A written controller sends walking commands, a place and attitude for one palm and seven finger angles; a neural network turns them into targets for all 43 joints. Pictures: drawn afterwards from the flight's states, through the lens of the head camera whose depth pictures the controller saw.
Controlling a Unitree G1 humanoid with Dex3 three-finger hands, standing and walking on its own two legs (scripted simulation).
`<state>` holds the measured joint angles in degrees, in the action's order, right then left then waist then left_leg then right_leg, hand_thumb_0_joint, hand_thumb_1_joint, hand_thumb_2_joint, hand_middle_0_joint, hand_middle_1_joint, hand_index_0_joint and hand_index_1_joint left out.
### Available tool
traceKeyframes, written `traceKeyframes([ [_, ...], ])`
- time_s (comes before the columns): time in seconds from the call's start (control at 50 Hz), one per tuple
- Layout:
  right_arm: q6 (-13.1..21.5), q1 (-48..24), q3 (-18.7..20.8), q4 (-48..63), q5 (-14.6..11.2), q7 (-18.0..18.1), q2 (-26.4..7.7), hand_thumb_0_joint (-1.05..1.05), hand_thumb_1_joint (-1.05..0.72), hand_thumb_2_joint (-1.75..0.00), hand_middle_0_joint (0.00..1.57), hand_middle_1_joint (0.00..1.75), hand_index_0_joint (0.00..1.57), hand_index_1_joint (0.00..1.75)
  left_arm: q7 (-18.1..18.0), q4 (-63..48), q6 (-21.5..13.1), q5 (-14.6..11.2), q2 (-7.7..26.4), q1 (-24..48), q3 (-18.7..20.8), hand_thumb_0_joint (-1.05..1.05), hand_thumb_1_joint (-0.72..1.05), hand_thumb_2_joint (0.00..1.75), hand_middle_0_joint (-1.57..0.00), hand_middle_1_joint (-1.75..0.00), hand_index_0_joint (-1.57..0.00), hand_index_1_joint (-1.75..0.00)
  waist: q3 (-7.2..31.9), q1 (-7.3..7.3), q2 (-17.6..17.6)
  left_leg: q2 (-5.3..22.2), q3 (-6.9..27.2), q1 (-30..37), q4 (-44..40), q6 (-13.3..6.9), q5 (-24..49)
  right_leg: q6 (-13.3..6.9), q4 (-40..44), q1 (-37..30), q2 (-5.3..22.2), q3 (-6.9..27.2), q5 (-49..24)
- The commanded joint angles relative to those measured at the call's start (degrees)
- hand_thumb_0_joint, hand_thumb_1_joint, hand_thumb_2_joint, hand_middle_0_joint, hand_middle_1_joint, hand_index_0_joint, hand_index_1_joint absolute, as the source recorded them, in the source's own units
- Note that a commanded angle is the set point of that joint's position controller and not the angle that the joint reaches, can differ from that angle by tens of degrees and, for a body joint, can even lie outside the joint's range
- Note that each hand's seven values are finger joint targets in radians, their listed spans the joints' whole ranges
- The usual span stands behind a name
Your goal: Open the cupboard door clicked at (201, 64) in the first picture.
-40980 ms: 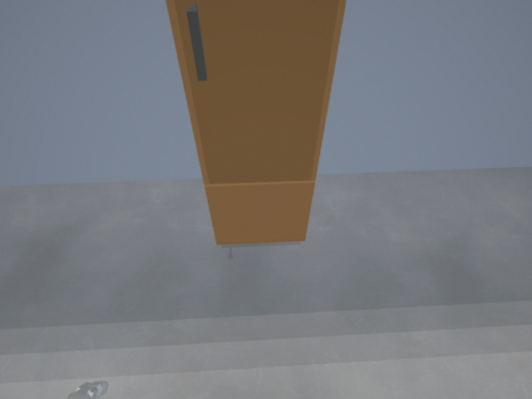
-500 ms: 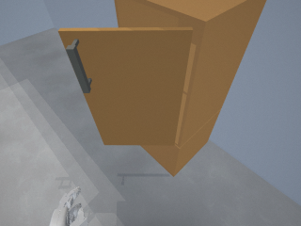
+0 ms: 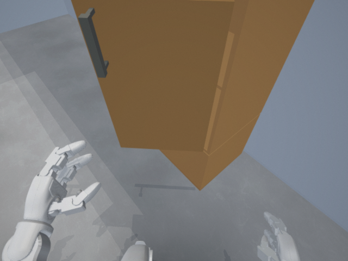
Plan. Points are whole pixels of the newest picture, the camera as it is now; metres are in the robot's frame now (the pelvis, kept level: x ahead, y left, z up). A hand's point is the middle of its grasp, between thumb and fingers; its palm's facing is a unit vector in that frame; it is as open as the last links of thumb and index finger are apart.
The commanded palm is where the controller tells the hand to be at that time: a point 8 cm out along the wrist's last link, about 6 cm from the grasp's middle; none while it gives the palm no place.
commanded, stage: raise the hand with hooked fingers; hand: left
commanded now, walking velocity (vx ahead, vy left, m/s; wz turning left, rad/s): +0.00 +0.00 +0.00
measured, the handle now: (96, 44) +0.55 +0.25 +0.20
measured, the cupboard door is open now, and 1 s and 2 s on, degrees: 45 45 45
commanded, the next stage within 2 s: move the hooked fingers beside the handle in 1.46 s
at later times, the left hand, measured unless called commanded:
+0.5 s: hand (47, 147) +0.28 +0.27 +0.15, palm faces +0.06 -1.00 -0.06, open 12.8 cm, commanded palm +0.25 +0.31 +0.16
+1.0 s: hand (19, 102) +0.32 +0.30 +0.22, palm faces +0.10 -0.99 -0.08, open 14.0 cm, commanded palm +0.28 +0.34 +0.22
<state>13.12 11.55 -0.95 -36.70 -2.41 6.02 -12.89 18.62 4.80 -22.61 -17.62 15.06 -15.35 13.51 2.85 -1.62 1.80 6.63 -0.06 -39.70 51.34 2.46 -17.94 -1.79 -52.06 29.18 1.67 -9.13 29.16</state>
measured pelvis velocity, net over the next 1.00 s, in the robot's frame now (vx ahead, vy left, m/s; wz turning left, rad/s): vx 0.02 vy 0.02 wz -0.01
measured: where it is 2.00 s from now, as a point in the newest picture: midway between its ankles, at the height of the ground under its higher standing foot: outside the picture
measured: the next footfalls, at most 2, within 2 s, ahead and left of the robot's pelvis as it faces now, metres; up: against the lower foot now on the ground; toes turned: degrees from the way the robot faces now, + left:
none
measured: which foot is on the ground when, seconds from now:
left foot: down 0.00-1.00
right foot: down 0.00-1.00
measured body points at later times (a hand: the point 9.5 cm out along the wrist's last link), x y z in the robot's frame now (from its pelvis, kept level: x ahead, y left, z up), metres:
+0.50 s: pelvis +0.02 +0.03 +0.03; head +0.03 +0.02 +0.48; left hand +0.27 +0.32 +0.15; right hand +0.19 -0.22 -0.04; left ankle +0.08 +0.15 -0.69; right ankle -0.02 -0.09 -0.69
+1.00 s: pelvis +0.02 +0.02 +0.05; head +0.01 +0.00 +0.50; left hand +0.31 +0.35 +0.23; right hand +0.19 -0.22 -0.03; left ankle +0.08 +0.15 -0.69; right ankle -0.02 -0.09 -0.69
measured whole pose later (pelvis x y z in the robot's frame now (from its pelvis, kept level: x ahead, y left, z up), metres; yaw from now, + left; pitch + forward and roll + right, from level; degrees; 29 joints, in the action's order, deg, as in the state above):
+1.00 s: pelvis +0.02 +0.02 +0.05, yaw -1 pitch -2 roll -1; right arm 12.8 12.9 -4.1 -37.3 -5.1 7.3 -15.4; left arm 23.3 13.8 5.0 -18.3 26.6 10.8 26.4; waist 0.0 -2.4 3.6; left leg 4.3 -3.6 -16.6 27.6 1.1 -9.1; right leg 0.2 -27.0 7.0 2.1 -7.4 18.1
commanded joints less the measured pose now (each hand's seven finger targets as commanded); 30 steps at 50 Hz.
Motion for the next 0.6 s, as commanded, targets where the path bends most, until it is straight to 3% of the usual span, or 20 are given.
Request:
traceKeyframes([
  [0.0, 3.72, -3.39, 3.30, 8.98, -0.25, 0.68, -8.11, 0.00, -0.90, -0.90, 0.20, 0.30, 0.20, 0.30, 1.49, -7.47, 4.06, -3.38, 12.05, 2.85, 9.52, 0.00, 0.13, 0.57, -0.25, -0.80, -0.25, -0.80, 10.57, -0.61, -0.34, -5.25, 0.17, 15.11, -8.82, -3.92, 7.12, 2.71, 16.40, -3.17, -0.27, 9.62, -15.46],
  [0.1, 4.37, -2.58, 3.38, 9.59, 0.05, -0.28, -8.08, 0.00, -0.90, -0.90, 0.20, 0.30, 0.20, 0.30, -0.30, -11.52, 4.22, -4.25, 11.33, 3.96, 10.67, 0.00, 0.01, 0.52, -0.26, -0.87, -0.26, -0.87, 10.37, -0.81, -3.20, -5.61, -0.42, 18.62, -11.85, -3.89, 10.52, 3.15, 16.70, -4.92, -1.23, 6.93, -21.98],
  [0.18, 5.07, -1.36, 3.56, 9.07, -0.25, -0.52, -8.85, 0.00, -0.90, -0.90, 0.20, 0.30, 0.20, 0.30, -0.22, -12.59, 3.72, -3.56, 11.30, 6.61, 9.70, 0.00, -0.08, 0.48, -0.27, -0.93, -0.27, -0.93, 9.87, 0.39, -1.36, -5.62, -1.04, 21.48, -13.54, -4.07, 9.80, 2.95, 17.77, -3.48, -1.78, 5.79, -20.36],
  [0.2, 5.04, -1.28, 3.45, 8.83, -0.31, -0.55, -9.14, 0.00, -0.90, -0.90, 0.20, 0.30, 0.20, 0.30, -0.17, -11.48, 4.21, -3.44, 12.32, 6.84, 10.23, 0.00, -0.10, 0.47, -0.27, -0.94, -0.27, -0.94, 8.74, 0.24, -1.77, -5.57, -0.92, 21.32, -13.90, -4.06, 9.36, 2.83, 18.20, -3.91, -1.96, 5.97, -19.52],
  [0.28, 5.27, -1.34, 3.26, 8.43, -0.65, 0.00, -9.31, 0.00, -0.90, -0.90, 0.20, 0.30, 0.20, 0.30, 0.21, -13.58, 5.69, -3.30, 13.70, 12.64, 10.63, 0.00, -0.20, 0.43, -0.28, -1.00, -0.28, -1.00, 10.12, 0.79, 0.31, -5.52, -0.71, 24.85, -16.01, -4.09, 9.21, 2.51, 19.42, -4.62, -2.13, 5.11, -18.68],
  [0.3, 5.27, -1.45, 3.17, 8.37, -0.61, 0.10, -9.45, 0.00, -0.90, -0.90, 0.20, 0.30, 0.20, 0.30, 0.14, -14.03, 6.12, -3.19, 15.26, 13.47, 11.71, 0.00, -0.22, 0.42, -0.28, -1.02, -0.28, -1.02, 10.28, 0.18, 0.99, -5.41, -0.64, 25.59, -16.32, -4.11, 9.93, 2.28, 19.67, -5.83, -2.32, 5.27, -19.32],
  [0.32, 5.34, -1.78, 2.88, 8.45, -0.65, 0.08, -9.20, 0.00, -0.90, -0.90, 0.20, 0.30, 0.20, 0.30, 0.12, -14.69, 6.59, -3.06, 14.67, 14.55, 11.14, 0.00, -0.24, 0.41, -0.28, -1.03, -0.28, -1.03, 10.40, 0.22, 2.89, -5.50, -0.51, 26.58, -16.99, -4.01, 10.59, 2.02, 19.60, -6.19, -2.30, 4.75, -20.11],
  [0.38, 5.56, -2.16, 2.65, 8.44, -0.72, 0.15, -9.05, 0.00, -0.90, -0.90, 0.20, 0.30, 0.20, 0.30, -0.21, -15.15, 8.12, -2.80, 15.37, 16.53, 11.79, 0.00, -0.31, 0.38, -0.29, -1.08, -0.29, -1.08, 10.96, 0.06, 4.26, -5.42, -0.38, 28.94, -18.41, -3.79, 11.53, 1.82, 20.51, -7.45, -2.47, 4.19, -20.91],
  [0.42, 5.16, -2.47, 2.17, 8.65, -0.91, 0.07, -9.09, 0.00, -0.90, -0.90, 0.20, 0.30, 0.20, 0.30, 0.00, -12.91, 10.31, -2.97, 15.47, 17.26, 11.97, 0.00, -0.36, 0.36, -0.29, -1.11, -0.29, -1.11, 8.78, -0.15, 2.65, -5.42, -0.17, 28.52, -19.66, -3.73, 11.10, 1.75, 21.56, -8.14, -2.70, 3.92, -21.14],
  [0.54, 4.37, -3.60, 1.33, 9.10, -1.42, 0.56, -9.16, 0.00, -0.90, -0.90, 0.20, 0.30, 0.20, 0.30, 0.89, -11.61, 15.87, -2.42, 17.46, 24.55, 12.32, 0.00, -0.50, 0.30, -0.30, -1.20, -0.30, -1.20, 7.52, -0.18, 4.24, -5.46, -0.04, 31.31, -22.44, -3.54, 10.05, 1.61, 24.52, -9.66, -2.82, 3.81, -20.16],
  [0.58, 4.22, -4.01, 0.97, 9.27, -1.49, 0.81, -9.09, 0.00, -0.90, -0.90, 0.20, 0.30, 0.20, 0.30, 0.89, -11.06, 17.26, -2.37, 18.25, 27.20, 12.79, 0.00, -0.50, 0.30, -0.30, -1.20, -0.30, -1.20, 7.11, -0.01, 3.01, -5.37, 0.29, 32.01, -23.39, -3.52, 8.97, 1.65, 25.60, -9.81, -2.87, 3.64, -18.69],
])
